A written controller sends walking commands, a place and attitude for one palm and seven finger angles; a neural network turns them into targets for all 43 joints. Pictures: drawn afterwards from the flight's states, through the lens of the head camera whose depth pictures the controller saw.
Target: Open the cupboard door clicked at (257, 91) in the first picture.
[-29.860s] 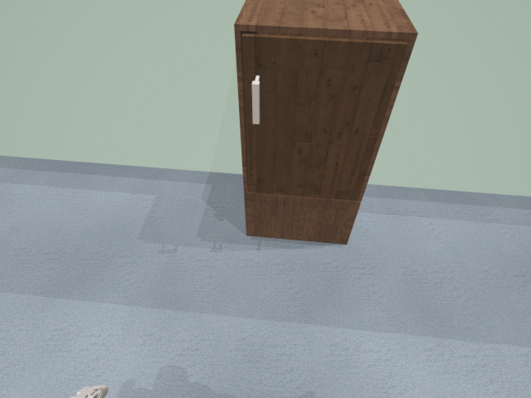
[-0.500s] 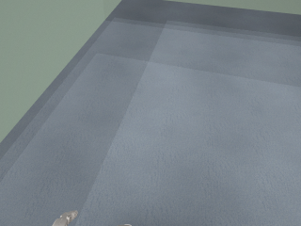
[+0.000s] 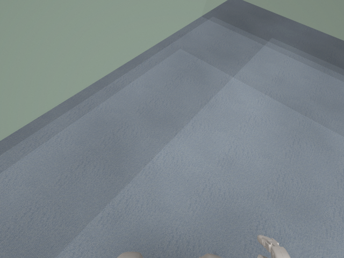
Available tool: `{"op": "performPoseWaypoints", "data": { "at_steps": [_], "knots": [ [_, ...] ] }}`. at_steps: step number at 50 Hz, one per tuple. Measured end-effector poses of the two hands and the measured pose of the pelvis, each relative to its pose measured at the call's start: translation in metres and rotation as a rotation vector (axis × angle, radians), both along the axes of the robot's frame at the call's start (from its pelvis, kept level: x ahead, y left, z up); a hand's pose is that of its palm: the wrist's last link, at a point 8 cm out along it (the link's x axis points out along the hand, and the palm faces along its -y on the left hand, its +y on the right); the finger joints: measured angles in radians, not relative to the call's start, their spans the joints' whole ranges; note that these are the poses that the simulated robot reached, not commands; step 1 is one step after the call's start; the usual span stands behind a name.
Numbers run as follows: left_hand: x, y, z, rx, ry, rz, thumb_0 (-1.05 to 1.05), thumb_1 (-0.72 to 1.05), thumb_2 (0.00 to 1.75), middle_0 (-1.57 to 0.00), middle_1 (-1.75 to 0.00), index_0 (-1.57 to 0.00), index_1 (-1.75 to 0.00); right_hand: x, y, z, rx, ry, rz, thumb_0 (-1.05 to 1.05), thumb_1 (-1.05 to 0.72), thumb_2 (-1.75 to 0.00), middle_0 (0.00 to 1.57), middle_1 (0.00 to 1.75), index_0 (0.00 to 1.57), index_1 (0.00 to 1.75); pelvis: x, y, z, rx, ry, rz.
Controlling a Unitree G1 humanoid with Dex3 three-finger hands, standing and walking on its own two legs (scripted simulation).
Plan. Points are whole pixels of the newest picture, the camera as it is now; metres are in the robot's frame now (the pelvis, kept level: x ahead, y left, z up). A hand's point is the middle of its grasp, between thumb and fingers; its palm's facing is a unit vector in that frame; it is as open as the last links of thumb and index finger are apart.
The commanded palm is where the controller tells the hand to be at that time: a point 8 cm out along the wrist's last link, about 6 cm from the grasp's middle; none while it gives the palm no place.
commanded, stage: turn to face it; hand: left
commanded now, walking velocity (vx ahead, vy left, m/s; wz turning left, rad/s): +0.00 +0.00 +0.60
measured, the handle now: out of the picture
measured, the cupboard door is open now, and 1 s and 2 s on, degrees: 40 40 40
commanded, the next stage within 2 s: none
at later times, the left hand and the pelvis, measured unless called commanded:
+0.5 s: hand out of the picture +0.07 +0.16 -0.13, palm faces +0.25 -0.93 -0.28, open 7.4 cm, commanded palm none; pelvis +0.02 -0.05 +0.02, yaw +17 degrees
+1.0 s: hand out of the picture -0.04 +0.21 -0.15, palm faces +0.58 -0.78 -0.25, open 7.4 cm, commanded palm none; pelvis +0.02 -0.01 +0.02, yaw +34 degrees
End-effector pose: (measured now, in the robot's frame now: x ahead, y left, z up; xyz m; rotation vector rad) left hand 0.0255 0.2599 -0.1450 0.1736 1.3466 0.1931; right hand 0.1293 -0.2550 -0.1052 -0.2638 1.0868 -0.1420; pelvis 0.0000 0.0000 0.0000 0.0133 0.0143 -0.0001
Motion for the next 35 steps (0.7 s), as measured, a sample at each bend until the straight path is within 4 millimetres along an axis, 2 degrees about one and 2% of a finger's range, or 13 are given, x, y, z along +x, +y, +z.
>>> {"op": "performPoseWaypoints", "data": {
  "at_steps": [4,9,15,18,23,27,31,35],
  "knots": [
    [0.010,0.009,0.012,0.011,-0.037,0.035,0.01,0.91,0.90,-0.20,-0.30,-0.20,-0.29,-0.004,0.009,0.007,-0.009,0.029,0.026,0.00,-0.91,-0.90,0.20,0.30,0.21,0.30,0.002,0.002,0.010,-0.024,0.005,0.042],
    [0.031,0.008,0.028,0.027,-0.127,0.052,0.01,0.91,0.90,-0.20,-0.30,-0.19,-0.29,-0.017,0.009,0.004,0.007,0.090,0.045,0.01,-0.91,-0.90,0.20,0.30,0.21,0.30,0.004,-0.003,0.017,-0.033,0.008,0.087],
    [0.052,-0.011,0.040,0.057,-0.199,0.065,0.01,0.91,0.90,-0.20,-0.30,-0.19,-0.29,-0.028,-0.010,-0.013,0.036,0.161,0.055,0.01,-0.90,-0.90,0.21,0.30,0.21,0.30,0.008,-0.024,0.014,-0.022,0.016,0.153],
    [0.054,-0.025,0.042,0.086,-0.238,0.080,0.01,0.91,0.90,-0.20,-0.30,-0.20,-0.29,-0.025,-0.025,-0.029,0.053,0.186,0.061,0.01,-0.90,-0.90,0.21,0.30,0.21,0.30,0.012,-0.039,0.006,-0.003,0.020,0.189],
    [0.031,-0.048,0.050,0.085,-0.213,0.142,0.01,0.90,0.90,-0.20,-0.30,-0.20,-0.29,-0.008,-0.038,-0.030,0.053,0.222,0.113,0.01,-0.91,-0.90,0.20,0.30,0.20,0.30,0.015,-0.048,0.013,0.013,0.007,0.266],
    [0.009,-0.061,0.048,0.059,-0.173,0.210,0.01,0.90,0.90,-0.20,-0.30,-0.20,-0.29,0.012,-0.036,-0.021,0.047,0.223,0.165,0.01,-0.91,-0.90,0.20,0.29,0.20,0.30,0.019,-0.053,0.019,0.024,0.008,0.323],
    [-0.018,-0.067,0.040,0.036,-0.148,0.296,0.01,0.91,0.90,-0.21,-0.30,-0.20,-0.30,0.038,-0.023,-0.015,0.027,0.215,0.246,0.01,-0.91,-0.90,0.20,0.29,0.20,0.30,0.021,-0.051,0.019,0.024,0.005,0.384],
    [-0.055,-0.061,0.027,0.024,-0.111,0.384,0.01,0.91,0.90,-0.21,-0.30,-0.20,-0.30,0.071,0.007,-0.011,0.007,0.171,0.347,0.01,-0.91,-0.90,0.20,0.29,0.20,0.30,0.019,-0.042,0.014,0.013,-0.001,0.441]
  ]
}}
